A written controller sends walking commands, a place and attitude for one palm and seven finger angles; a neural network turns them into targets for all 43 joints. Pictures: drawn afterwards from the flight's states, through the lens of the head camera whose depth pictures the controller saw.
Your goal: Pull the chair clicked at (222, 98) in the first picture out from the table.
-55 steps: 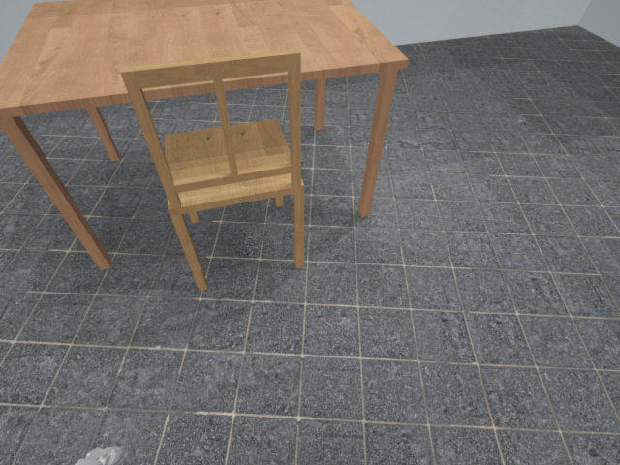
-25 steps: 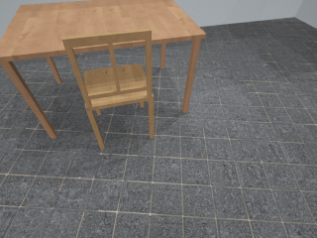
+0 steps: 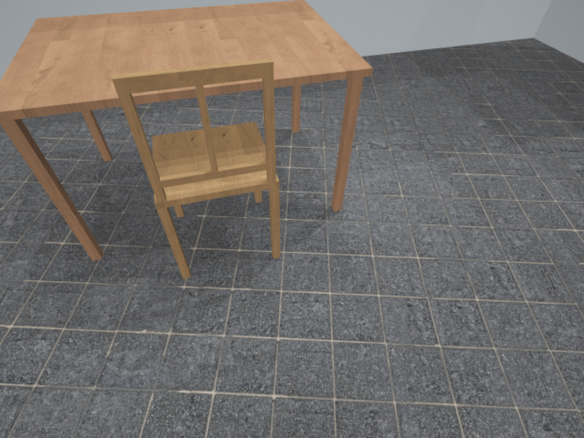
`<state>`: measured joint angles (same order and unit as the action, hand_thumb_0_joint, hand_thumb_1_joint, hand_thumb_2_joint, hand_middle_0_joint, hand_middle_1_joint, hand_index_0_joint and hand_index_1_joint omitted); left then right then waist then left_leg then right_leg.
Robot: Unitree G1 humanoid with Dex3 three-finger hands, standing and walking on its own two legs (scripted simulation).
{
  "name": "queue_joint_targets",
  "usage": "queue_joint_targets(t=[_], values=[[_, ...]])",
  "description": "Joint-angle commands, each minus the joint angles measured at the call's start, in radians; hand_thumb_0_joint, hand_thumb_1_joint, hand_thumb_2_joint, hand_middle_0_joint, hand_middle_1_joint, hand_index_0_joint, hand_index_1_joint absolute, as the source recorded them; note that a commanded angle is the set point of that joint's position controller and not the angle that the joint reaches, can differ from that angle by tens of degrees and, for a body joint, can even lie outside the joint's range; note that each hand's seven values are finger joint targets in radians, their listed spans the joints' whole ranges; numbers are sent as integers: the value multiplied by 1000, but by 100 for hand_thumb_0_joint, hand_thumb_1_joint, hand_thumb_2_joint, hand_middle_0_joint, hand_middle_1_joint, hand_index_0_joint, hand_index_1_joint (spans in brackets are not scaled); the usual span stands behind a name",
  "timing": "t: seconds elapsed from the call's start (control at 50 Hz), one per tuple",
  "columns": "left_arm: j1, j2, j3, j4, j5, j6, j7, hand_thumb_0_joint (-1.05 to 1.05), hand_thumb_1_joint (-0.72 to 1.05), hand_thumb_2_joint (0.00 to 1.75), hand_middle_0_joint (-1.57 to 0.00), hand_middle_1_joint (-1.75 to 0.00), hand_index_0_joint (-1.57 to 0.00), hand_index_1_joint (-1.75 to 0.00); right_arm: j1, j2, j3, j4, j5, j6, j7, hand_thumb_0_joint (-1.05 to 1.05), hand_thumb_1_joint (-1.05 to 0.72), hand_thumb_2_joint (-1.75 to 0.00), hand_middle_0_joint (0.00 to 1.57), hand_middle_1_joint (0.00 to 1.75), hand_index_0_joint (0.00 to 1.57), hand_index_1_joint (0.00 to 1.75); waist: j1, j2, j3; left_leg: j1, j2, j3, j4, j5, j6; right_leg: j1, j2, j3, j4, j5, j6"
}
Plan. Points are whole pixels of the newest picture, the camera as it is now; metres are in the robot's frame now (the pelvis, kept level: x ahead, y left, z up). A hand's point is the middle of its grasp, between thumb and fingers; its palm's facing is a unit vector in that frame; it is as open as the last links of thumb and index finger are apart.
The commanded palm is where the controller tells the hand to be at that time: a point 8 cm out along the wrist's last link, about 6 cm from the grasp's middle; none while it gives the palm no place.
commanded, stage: look at it before walking up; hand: left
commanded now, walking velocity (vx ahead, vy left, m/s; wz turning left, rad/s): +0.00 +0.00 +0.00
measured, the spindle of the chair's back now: (207, 131) +0.92 +0.30 -0.11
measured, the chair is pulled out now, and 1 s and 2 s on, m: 0.00 0.00 0.00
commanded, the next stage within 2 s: walk to a spot facing it in 0.34 s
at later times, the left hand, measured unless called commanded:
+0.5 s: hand out of the picture +0.06 +0.25 -0.16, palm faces -0.03 -0.94 -0.34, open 7.4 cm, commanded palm none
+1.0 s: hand out of the picture +0.07 +0.14 -0.17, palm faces -0.15 -0.97 -0.17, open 7.3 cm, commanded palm none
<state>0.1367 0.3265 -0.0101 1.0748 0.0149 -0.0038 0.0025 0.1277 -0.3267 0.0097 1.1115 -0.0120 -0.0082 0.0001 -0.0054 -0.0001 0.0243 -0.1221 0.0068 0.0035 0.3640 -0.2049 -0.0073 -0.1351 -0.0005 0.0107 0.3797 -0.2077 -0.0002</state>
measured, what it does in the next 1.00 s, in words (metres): walks ahead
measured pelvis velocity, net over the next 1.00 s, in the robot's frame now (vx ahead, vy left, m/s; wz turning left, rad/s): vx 0.10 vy -0.03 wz -0.25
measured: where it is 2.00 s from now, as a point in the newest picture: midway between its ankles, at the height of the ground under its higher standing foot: (309, 414)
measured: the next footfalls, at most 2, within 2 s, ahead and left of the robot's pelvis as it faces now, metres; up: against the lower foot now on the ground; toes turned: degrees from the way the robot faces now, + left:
left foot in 1.22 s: +0.37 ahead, +0.07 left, +0.00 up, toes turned -15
right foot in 1.68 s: +0.30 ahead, -0.17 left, +0.00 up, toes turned -46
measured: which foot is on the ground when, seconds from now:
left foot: down 0.00-0.76, up 0.78-1.00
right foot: down 0.00-1.00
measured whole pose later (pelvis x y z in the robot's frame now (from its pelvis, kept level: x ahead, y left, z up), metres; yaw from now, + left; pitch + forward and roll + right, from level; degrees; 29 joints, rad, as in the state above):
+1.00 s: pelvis +0.10 -0.03 +0.00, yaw -14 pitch +0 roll +0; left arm 0.46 0.12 0.03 1.06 0.03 -0.05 0.00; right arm 0.20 -0.20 -0.05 1.01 -0.02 0.00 0.02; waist 0.03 0.02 0.02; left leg -0.57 0.11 0.07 1.05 -0.26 -0.05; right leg -0.10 0.05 0.04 0.39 -0.28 -0.06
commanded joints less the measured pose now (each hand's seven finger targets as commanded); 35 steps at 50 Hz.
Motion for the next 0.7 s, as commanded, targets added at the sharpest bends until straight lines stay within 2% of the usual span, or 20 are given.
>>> queue_joint_targets(t=[0.0,0.26,0.42,0.46,0.48,0.5,0.52,0.56,0.58,0.6,0.62,0.64,0.66,0.68], values=[[-37,208,43,-64,-4,-22,13,0,90,90,-20,-30,-20,-30,-47,-202,-39,-61,4,-25,-15,0,-90,-90,20,30,20,30,6,-5,-42,0,108,-95,-58,126,33,-16,-114,101,-71,117,-28],[-27,208,41,-57,-4,-23,12,0,90,90,-20,-30,-20,-30,-45,-206,-38,-60,5,-27,-15,0,-90,-90,20,30,20,30,6,1,-52,14,111,-95,-66,137,33,-6,-114,99,-77,132,-26],[-23,208,40,-52,-3,-21,12,0,90,90,-20,-30,-20,-30,-44,-204,-37,-57,6,-25,-15,0,-90,-90,20,30,20,30,7,-1,-31,3,111,-98,-76,115,33,-15,-112,99,-86,105,-24],[38,97,18,-26,-4,-1,13,0,90,90,-20,-30,-20,-30,17,-97,-13,-33,-3,-10,-13,0,-90,-90,20,30,20,30,4,-2,-36,17,108,-63,-55,7,15,-42,-98,104,-75,-10,-14],[62,92,22,-27,0,9,10,0,90,90,-20,-30,-20,-30,44,-89,-16,-30,-5,-2,-12,0,-90,-90,20,30,20,30,4,-4,-25,14,108,-50,-39,-104,16,-74,-86,115,-65,-119,-18],[67,96,27,-34,2,16,4,0,90,90,-20,-30,-20,-30,55,-97,-24,-33,-8,2,-12,0,-90,-90,20,30,20,30,3,4,19,-17,111,-49,-44,-222,22,-120,-74,124,-58,-216,-25],[72,99,35,-50,6,22,-3,0,90,90,-20,-30,-20,-30,67,-108,-31,-45,-10,5,-12,0,-90,-90,20,30,20,30,1,1,56,-50,119,-60,-52,-317,31,-159,-55,134,-41,-284,-32],[94,93,48,-82,8,24,-14,0,90,90,-20,-30,-20,-30,84,-128,-48,-70,-10,5,-13,0,-90,-90,20,30,20,30,2,26,109,-77,154,-93,-66,-422,57,-236,-24,130,23,-332,-41],[108,82,52,-96,9,21,-19,0,90,90,-20,-30,-20,-30,102,-141,-58,-79,-9,2,-14,0,-90,-90,20,30,20,30,-2,55,100,-45,187,-128,-75,-453,79,-281,0,112,89,-328,-43],[109,59,56,-111,9,16,-23,0,90,90,-20,-30,-20,-30,127,-154,-67,-86,-9,-4,-16,0,-90,-90,20,30,20,30,-12,102,103,-24,239,-183,-108,-475,110,-321,29,65,191,-286,-37],[112,31,60,-124,8,11,-28,0,90,90,-20,-30,-20,-30,141,-167,-79,-91,-7,-12,-18,0,-90,-90,20,30,20,30,-12,154,88,-10,308,-230,-137,-449,148,-336,44,-3,308,-223,-26],[96,11,62,-141,7,7,-34,0,90,90,-20,-30,-20,-30,149,-163,-85,-99,-6,-20,-18,0,-90,-90,20,30,20,30,-17,175,83,17,346,-225,-146,-360,177,-363,16,-29,369,-247,-19],[90,3,67,-153,7,1,-38,0,90,90,-20,-30,-20,-30,150,-147,-85,-104,-8,-26,-18,0,-90,-90,20,30,20,30,-14,161,80,18,354,-189,-123,-263,183,-354,-13,-32,363,-274,-17],[104,-7,70,-153,6,-1,-41,0,90,90,-20,-30,-20,-30,141,-136,-85,-109,-9,-28,-18,0,-90,-90,20,30,20,30,-3,138,82,-10,352,-139,-89,-210,174,-312,-20,-46,342,-270,-17]])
